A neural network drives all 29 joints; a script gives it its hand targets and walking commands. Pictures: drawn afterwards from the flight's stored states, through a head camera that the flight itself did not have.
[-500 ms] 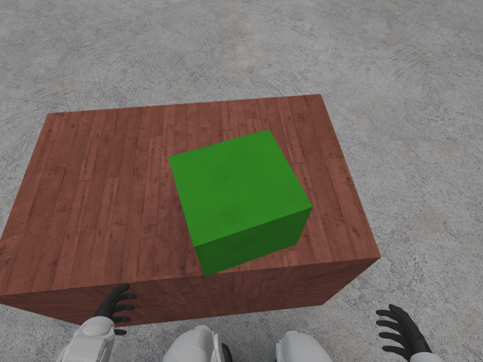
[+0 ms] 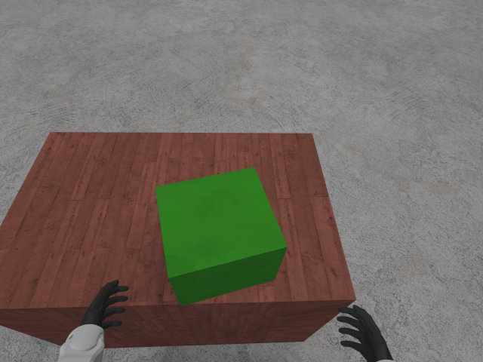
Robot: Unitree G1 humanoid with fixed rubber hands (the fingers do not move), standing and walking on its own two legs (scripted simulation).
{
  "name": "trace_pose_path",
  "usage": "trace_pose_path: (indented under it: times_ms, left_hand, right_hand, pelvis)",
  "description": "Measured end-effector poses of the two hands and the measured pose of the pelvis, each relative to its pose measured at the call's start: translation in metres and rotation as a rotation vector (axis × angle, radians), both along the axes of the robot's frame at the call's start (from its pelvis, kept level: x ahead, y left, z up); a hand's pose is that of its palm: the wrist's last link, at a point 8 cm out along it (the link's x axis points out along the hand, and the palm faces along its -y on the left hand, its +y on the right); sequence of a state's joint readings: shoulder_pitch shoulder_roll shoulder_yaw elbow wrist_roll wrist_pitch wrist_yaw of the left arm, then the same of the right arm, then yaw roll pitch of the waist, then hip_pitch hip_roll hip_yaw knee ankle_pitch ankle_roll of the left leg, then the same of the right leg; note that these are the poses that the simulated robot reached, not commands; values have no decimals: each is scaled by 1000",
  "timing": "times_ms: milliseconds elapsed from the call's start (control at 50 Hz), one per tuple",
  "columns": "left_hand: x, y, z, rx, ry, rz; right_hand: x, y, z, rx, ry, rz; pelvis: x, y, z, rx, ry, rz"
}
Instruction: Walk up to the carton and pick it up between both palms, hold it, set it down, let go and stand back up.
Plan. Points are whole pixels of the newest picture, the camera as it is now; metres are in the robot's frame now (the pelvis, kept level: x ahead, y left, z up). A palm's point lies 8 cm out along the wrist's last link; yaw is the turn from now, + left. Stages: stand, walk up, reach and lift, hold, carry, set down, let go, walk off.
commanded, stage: reach and lift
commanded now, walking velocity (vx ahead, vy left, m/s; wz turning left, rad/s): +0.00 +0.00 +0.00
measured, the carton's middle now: (218, 235) +0.38 +0.06 -0.11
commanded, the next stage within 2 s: none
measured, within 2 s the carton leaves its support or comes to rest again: neither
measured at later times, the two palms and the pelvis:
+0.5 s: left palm (105, 339) +0.16 +0.23 -0.07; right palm (383, 341) +0.17 -0.23 -0.07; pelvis +0.01 +0.01 +0.01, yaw -1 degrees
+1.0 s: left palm (97, 356) +0.14 +0.23 -0.05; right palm (378, 345) +0.16 -0.22 -0.07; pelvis +0.01 +0.00 +0.00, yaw +0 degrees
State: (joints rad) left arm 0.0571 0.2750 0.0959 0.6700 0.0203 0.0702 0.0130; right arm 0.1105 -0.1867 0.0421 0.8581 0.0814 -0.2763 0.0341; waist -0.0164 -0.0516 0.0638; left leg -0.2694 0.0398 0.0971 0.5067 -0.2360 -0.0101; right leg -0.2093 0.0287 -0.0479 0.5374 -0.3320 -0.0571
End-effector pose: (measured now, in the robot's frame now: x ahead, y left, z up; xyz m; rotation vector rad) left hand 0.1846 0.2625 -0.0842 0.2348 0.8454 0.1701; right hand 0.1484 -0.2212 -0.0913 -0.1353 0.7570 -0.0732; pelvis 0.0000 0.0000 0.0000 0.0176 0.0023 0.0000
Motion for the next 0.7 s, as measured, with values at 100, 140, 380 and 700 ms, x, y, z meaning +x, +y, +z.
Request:
trace_pose_path:
  times_ms: [100,140,380,700]
  left_hand:
    - [-4,6,8,-6,-49,23]
    - [-7,7,10,-12,-65,30]
    - [-16,-13,8,-60,-196,45]
    - [-43,-37,13,-73,-324,82]
  right_hand:
    - [10,15,0,32,-30,31]
    - [12,17,1,37,-41,35]
    - [18,0,12,31,-104,39]
    - [10,-9,15,75,-194,76]
  pelvis:
    - [9,0,4,-1,-1,9]
    - [11,2,6,-2,0,10]
    - [16,11,6,-12,1,-7]
    - [8,9,1,-10,4,-17]
